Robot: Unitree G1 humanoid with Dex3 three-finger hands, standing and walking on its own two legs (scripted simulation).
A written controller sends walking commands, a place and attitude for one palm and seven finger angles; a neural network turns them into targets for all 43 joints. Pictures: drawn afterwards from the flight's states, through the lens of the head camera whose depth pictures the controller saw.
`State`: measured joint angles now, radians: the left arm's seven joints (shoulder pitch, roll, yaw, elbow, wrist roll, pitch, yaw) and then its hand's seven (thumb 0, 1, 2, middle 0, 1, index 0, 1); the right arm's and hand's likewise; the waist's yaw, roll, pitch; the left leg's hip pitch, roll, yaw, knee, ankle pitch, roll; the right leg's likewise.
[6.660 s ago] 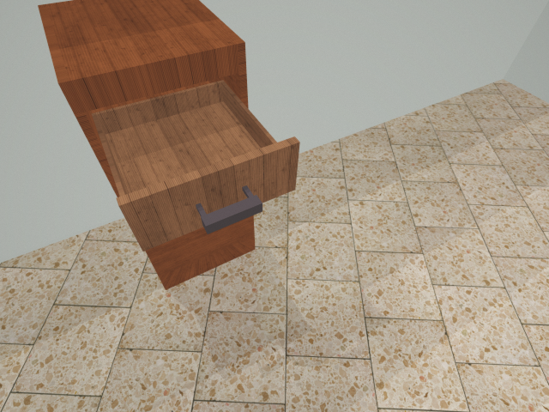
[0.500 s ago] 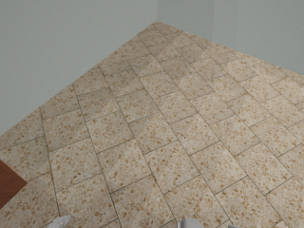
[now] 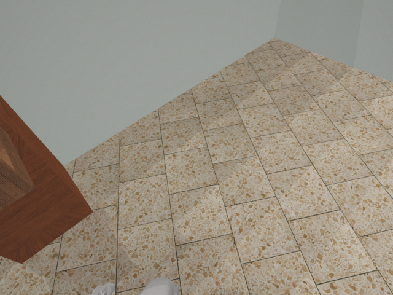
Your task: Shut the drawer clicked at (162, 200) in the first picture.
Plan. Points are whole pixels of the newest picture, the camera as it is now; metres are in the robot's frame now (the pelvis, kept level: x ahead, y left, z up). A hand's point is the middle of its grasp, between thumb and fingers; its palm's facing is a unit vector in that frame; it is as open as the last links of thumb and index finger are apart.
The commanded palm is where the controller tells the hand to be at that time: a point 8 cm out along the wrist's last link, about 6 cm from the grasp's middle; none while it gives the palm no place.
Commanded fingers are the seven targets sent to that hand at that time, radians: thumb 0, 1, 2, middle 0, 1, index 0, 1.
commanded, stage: turn to face it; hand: left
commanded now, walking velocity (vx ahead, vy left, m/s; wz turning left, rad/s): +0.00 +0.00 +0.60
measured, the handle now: out of the picture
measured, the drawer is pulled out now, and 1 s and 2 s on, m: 0.29 0.29 0.29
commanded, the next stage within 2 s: take the last steps up to it in 1.10 s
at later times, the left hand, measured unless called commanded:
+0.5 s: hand out of the picture -0.01 +0.30 -0.17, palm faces +0.34 -0.91 -0.24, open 7.4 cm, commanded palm none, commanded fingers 0.00 0.90 0.90 -0.20 -0.30 -0.20 -0.30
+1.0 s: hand out of the picture -0.02 +0.22 -0.14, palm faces +0.54 -0.79 -0.29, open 7.4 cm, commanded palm none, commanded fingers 0.00 0.90 0.90 -0.20 -0.30 -0.20 -0.30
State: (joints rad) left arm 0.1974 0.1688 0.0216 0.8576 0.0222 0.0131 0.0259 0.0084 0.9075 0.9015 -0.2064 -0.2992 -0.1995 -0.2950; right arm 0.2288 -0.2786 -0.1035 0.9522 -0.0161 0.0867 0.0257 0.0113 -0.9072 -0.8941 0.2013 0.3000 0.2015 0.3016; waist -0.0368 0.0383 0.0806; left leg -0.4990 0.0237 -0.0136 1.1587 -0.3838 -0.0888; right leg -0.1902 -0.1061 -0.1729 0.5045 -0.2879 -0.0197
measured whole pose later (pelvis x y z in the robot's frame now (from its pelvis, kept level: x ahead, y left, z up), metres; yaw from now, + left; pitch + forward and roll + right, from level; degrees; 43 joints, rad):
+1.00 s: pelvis -0.01 +0.00 +0.00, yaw +34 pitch -1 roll +2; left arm 0.19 0.17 0.03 0.87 0.02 0.02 0.03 0.01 0.91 0.90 -0.21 -0.30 -0.20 -0.29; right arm 0.27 -0.27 -0.11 0.96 -0.02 0.08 0.01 0.01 -0.91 -0.89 0.20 0.30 0.20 0.30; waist -0.04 0.06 0.04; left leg -0.51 -0.05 -0.07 1.15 -0.37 -0.05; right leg -0.20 -0.05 -0.08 0.49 -0.28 -0.02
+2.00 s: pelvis +0.10 +0.13 -0.02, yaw +42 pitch +0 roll +0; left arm 0.08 0.16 0.04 0.96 0.02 -0.04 -0.02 0.01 0.91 0.90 -0.20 -0.30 -0.19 -0.29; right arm 0.58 -0.10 -0.02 1.19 -0.01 -0.05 -0.03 0.01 -0.90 -0.89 0.21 0.30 0.21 0.30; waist -0.08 0.02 0.06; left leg 0.07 -0.01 0.02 0.50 -0.50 0.02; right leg -0.43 -0.04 -0.11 0.59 -0.13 -0.04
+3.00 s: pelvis +0.19 +0.12 +0.01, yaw +42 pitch +1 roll +3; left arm 0.35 0.12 0.02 1.05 0.03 -0.01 0.02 0.01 0.91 0.90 -0.20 -0.30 -0.20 -0.29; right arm 0.29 -0.22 -0.07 1.08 -0.02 0.04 0.00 0.01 -0.91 -0.89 0.20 0.30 0.20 0.30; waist 0.01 0.02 -0.01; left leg -0.38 0.02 0.02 0.86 -0.28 -0.03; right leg -0.16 -0.02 -0.06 0.39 -0.24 -0.05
